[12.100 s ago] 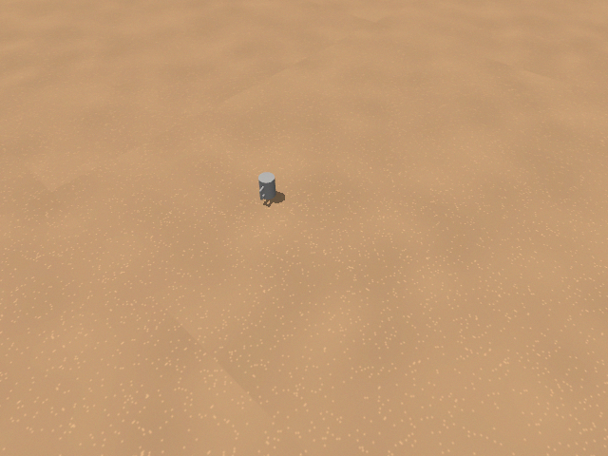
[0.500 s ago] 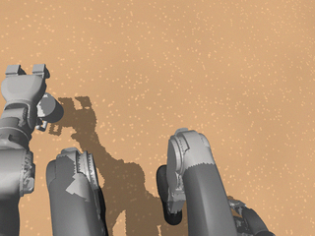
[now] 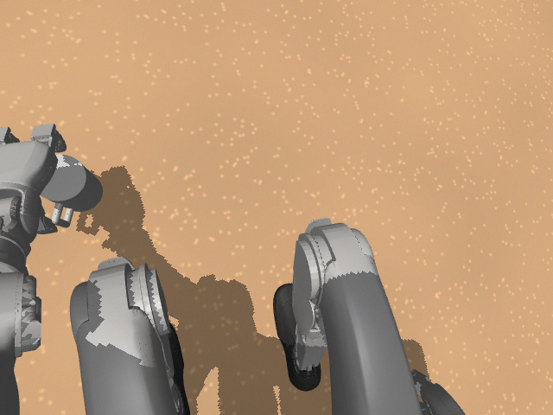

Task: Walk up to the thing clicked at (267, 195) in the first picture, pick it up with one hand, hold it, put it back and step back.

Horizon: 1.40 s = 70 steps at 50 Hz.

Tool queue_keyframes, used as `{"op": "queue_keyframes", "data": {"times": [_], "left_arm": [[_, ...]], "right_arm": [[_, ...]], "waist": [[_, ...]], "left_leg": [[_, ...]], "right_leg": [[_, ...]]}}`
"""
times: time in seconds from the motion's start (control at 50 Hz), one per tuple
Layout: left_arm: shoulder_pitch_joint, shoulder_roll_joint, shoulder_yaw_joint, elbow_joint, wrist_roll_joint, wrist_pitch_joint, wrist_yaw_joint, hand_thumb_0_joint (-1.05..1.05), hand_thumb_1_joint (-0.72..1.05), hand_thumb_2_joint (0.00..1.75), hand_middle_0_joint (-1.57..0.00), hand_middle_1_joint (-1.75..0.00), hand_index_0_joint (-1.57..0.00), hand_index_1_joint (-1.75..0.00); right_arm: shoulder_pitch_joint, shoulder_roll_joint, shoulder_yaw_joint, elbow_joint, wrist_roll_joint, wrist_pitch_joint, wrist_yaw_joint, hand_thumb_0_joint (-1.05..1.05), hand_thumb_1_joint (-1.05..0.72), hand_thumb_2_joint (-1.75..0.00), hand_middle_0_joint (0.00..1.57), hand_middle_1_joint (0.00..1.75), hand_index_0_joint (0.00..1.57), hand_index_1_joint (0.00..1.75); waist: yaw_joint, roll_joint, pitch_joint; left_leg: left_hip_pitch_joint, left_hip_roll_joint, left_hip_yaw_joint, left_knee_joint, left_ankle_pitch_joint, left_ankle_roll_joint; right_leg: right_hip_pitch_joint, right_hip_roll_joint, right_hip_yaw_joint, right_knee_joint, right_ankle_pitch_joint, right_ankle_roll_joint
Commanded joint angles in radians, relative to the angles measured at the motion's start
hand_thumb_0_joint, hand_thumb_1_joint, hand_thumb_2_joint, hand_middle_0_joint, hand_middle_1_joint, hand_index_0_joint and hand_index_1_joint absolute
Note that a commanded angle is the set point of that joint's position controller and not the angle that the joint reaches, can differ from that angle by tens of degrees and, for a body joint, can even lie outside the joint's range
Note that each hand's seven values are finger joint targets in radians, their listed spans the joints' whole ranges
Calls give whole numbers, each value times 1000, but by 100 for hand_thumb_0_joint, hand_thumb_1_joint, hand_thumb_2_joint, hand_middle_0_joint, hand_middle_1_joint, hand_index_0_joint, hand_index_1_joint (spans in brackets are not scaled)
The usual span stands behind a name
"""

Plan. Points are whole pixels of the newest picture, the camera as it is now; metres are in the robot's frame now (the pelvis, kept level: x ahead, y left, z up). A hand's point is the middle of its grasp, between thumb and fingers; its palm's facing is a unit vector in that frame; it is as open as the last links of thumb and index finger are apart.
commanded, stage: rest palm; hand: left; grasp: from above
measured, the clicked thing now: (68, 194) +0.45 +0.26 -0.27
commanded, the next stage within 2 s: close in 0.84 s
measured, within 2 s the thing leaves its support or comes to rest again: neither
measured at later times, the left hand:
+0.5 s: hand (59, 180) +0.46 +0.26 -0.23, palm faces -0.45 -0.08 -0.89, open 13.9 cm
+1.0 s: hand (61, 189) +0.45 +0.27 -0.24, palm faces -0.44 -0.08 -0.90, open 13.8 cm
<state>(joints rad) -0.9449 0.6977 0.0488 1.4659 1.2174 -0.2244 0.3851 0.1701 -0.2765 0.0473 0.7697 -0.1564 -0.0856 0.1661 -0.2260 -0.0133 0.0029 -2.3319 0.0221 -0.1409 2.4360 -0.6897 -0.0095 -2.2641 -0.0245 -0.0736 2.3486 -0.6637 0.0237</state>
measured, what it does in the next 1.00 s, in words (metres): stands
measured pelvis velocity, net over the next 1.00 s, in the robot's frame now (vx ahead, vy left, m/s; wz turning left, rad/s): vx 0.00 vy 0.01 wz -0.08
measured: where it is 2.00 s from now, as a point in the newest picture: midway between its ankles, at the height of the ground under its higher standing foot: (237, 374)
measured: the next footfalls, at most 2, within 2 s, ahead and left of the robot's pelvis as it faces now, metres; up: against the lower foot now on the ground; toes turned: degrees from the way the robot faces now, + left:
none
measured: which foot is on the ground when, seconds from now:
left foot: down 0.00-1.00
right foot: down 0.00-1.00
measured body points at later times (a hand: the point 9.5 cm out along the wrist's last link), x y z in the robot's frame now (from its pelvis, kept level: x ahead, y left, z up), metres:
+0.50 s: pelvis +0.01 +0.00 -0.02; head +0.27 +0.06 +0.34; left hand +0.48 +0.27 -0.18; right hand +0.03 -0.26 -0.11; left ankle +0.07 +0.13 -0.29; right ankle +0.10 -0.13 -0.29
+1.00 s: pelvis +0.00 +0.01 -0.02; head +0.25 +0.09 +0.34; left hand +0.47 +0.27 -0.19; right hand +0.03 -0.27 -0.09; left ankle +0.07 +0.13 -0.29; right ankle +0.10 -0.13 -0.29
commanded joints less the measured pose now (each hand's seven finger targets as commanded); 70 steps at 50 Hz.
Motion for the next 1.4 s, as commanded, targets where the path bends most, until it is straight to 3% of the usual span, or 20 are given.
{"op": "queue_keyframes", "data": {"times": [0.0,0.06,0.1,0.12,0.22,0.26,0.36,0.38,0.42,0.44,0.48,0.52,0.6,0.72,0.76,0.78,0.88,1.1,1.26,1.38], "left_arm": [[-332,158,10,-90,54,-64,121,0,-44,89,-4,-109,-10,-103],[-364,211,49,-44,108,-54,200,0,-46,91,-4,-107,-9,-102],[-353,179,34,28,125,-30,241,0,-45,91,-4,-107,-9,-101],[-379,222,62,14,140,-25,266,0,-45,91,-4,-107,-9,-102],[-399,243,84,68,136,42,319,0,-43,89,-4,-107,-10,-101],[-381,270,108,68,120,65,330,0,-44,89,-4,-108,-10,-102],[-361,274,104,106,74,93,300,0,-45,91,-4,-108,-9,-103],[-356,306,131,86,68,90,293,0,-46,92,-5,-108,-9,-103],[-337,263,107,127,47,86,264,0,-45,92,-4,-108,-9,-103],[-304,318,152,156,41,84,254,0,-44,92,-4,-109,-9,-104],[-255,322,163,169,23,72,226,0,-45,93,-4,-109,-9,-104],[-278,288,127,156,15,54,202,0,-47,93,-4,-106,-8,-102],[-299,334,118,123,29,-5,188,0,-46,92,-5,-108,-9,-103],[-285,304,88,139,78,-70,238,0,-44,93,-5,-106,-9,-102],[-289,292,64,189,95,-64,255,0,-44,94,-5,-106,-9,-102],[-289,314,91,169,100,-68,275,0,-44,95,-6,-106,-9,-102],[-308,280,45,220,135,-34,329,0,-43,95,-6,-106,-9,-102],[-355,285,64,276,92,34,347,0,-36,95,-11,-108,-15,-104],[-345,338,73,275,58,21,317,0,-41,93,-8,-108,-12,-104],[-310,327,60,265,55,1,311,0,-41,96,-8,-110,-11,-106]], "right_arm": [[213,-259,-78,7,-19,-6,-18,0,-90,-90,20,30,20,30],[197,-272,-66,12,-33,-14,-9,0,-90,-90,20,30,20,30],[179,-271,-55,16,-47,-24,3,0,-90,-90,20,30,20,30],[174,-281,-54,16,-54,-29,9,0,-90,-90,20,30,20,30],[140,-295,-45,4,-81,-60,53,0,-90,-90,20,30,20,30],[142,-301,-44,3,-79,-68,66,0,-90,-90,20,30,20,30],[154,-300,-24,-1,-81,-83,96,0,-90,-90,20,30,20,30],[165,-310,-27,-7,-82,-84,97,0,-90,-90,20,30,20,30],[171,-298,-17,-11,-83,-90,103,0,-90,-90,20,30,20,30],[199,-314,-23,12,-85,-87,103,0,-90,-90,20,30,20,30],[212,-304,-16,8,-84,-85,103,0,-90,-90,20,30,20,30],[212,-305,-9,7,-86,-93,107,0,-90,-90,20,30,20,30],[213,-307,9,14,-82,-94,105,0,-90,-90,20,30,20,30],[194,-321,17,9,-101,-95,104,0,-90,-90,20,30,20,30],[170,-322,23,9,-105,-107,107,0,-89,-90,20,30,20,30],[169,-332,23,13,-107,-107,106,0,-89,-90,20,30,20,30],[149,-338,30,17,-125,-133,119,0,-89,-90,20,30,20,30],[139,-351,49,11,-131,-187,156,0,-89,-90,20,30,20,30],[137,-357,64,-4,-120,-203,154,0,-89,-90,20,30,20,30],[144,-352,72,-4,-117,-194,153,0,-89,-90,20,30,20,30]], "waist": [[-82,269,-653],[-88,319,-626],[-109,329,-608],[-110,355,-618],[-132,415,-615],[-117,437,-637],[-125,365,-638],[-122,341,-642],[-139,294,-604],[-135,269,-609],[-118,212,-610],[-133,230,-603],[-136,251,-608],[-137,301,-569],[-145,303,-528],[-136,316,-529],[-164,335,-489],[-193,282,-446],[-176,249,-460],[-167,273,-499]], "left_leg": [[494,-25,85,-227,125,26],[512,-23,75,-239,148,22],[537,-19,70,-229,161,20],[540,-19,69,-230,165,18],[565,-13,70,-209,170,16],[563,-12,72,-204,189,16],[475,-13,82,-159,192,34],[470,-12,79,-159,206,37],[428,-14,77,-151,191,44],[414,-13,77,-146,204,48],[370,-16,75,-138,202,56],[377,-16,70,-138,185,53],[373,-14,61,-127,167,49],[426,-14,51,-146,143,32],[420,-10,48,-138,117,30],[424,-10,40,-157,117,27],[445,-5,31,-157,128,19],[382,-2,24,-140,101,30],[348,-2,21,-142,50,40],[382,1,19,-141,119,35]], "right_leg": [[291,53,-100,-230,155,-56],[247,53,-122,-201,175,-52],[221,54,-133,-180,193,-48],[221,52,-137,-172,200,-46],[220,50,-140,-152,219,-37],[237,50,-136,-144,239,-39],[304,59,-125,-167,255,-41],[327,62,-125,-173,267,-41],[337,60,-123,-177,255,-38],[371,62,-122,-181,270,-34],[412,60,-114,-187,268,-28],[397,62,-116,-182,251,-32],[414,67,-120,-178,239,-32],[356,78,-151,-168,206,-43],[309,82,-157,-160,184,-45],[303,81,-168,-162,177,-45],[263,84,-177,-148,197,-44],[280,79,-173,-162,184,-35],[309,84,-160,-190,130,-34],[360,94,-167,-180,205,-34]]}}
